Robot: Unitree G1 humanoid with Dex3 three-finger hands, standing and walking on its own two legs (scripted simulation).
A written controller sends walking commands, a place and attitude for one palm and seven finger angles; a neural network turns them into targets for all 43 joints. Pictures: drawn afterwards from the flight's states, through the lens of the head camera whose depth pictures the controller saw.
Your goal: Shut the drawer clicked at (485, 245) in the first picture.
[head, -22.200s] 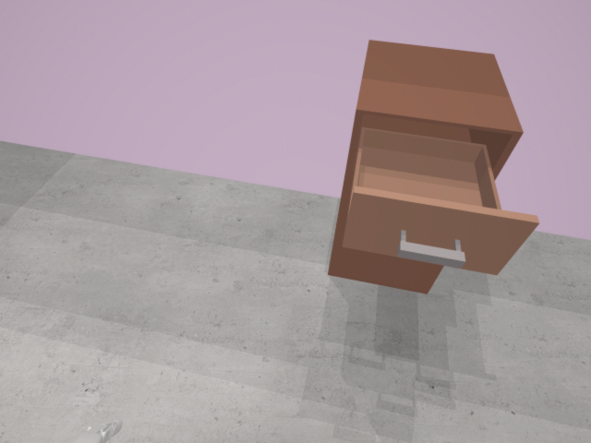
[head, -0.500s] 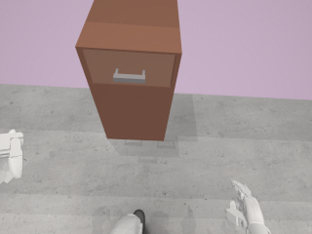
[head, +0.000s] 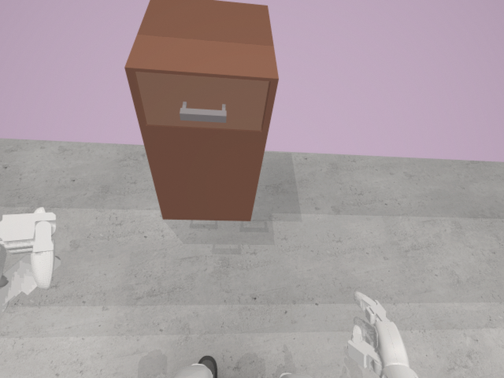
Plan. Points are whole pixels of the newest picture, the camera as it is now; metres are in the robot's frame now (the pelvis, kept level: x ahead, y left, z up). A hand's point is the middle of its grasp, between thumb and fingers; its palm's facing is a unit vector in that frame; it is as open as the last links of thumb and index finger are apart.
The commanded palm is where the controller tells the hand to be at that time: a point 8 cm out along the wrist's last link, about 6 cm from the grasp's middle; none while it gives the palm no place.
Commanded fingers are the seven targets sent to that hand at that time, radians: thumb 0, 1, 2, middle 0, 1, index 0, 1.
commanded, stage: stop stepping back and stand still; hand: left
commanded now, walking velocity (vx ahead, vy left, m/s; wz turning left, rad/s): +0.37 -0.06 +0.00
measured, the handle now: (203, 110) +0.78 +0.18 -0.11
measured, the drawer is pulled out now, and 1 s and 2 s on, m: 0.00 0.00 0.00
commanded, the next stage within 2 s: let the arm hang, fingers relaxed in 0.64 s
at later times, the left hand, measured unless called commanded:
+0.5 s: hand (27, 355) +0.12 +0.21 +0.17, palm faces +0.38 -0.80 -0.46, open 3.3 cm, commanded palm +0.05 +0.26 +0.18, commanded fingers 0.00 0.90 0.90 -1.40 -1.60 -1.40 -1.60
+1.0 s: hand out of the picture +0.01 +0.17 -0.16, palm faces +0.11 -0.97 -0.22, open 3.1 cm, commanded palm none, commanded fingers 0.00 0.90 0.90 -0.84 -0.99 -0.84 -0.99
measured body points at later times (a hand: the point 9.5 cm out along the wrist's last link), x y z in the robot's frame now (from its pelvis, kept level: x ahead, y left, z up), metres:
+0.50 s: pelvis -0.07 -0.02 -0.01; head -0.07 -0.02 +0.44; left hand +0.09 +0.25 +0.20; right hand +0.07 -0.27 -0.09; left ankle -0.05 +0.12 -0.74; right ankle -0.08 -0.12 -0.73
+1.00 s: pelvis -0.07 -0.02 -0.01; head -0.06 -0.01 +0.44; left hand +0.00 +0.22 -0.14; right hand +0.06 -0.24 -0.14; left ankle -0.03 +0.10 -0.73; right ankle -0.06 -0.13 -0.74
